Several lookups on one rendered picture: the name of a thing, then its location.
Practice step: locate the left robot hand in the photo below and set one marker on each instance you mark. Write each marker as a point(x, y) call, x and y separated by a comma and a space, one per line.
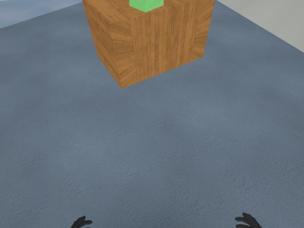
point(80, 222)

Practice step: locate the carton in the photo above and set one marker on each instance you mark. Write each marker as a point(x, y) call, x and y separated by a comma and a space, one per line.
point(145, 5)

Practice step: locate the right robot hand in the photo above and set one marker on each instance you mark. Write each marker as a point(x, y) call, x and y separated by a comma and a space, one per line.
point(249, 220)

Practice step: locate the pedestal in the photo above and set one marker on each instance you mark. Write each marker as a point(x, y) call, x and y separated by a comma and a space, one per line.
point(135, 45)

